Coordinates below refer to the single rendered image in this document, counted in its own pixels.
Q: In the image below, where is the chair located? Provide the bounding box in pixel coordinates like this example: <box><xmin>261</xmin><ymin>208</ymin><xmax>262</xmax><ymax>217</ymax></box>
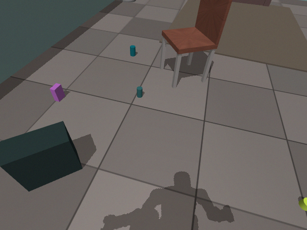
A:
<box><xmin>160</xmin><ymin>0</ymin><xmax>232</xmax><ymax>88</ymax></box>

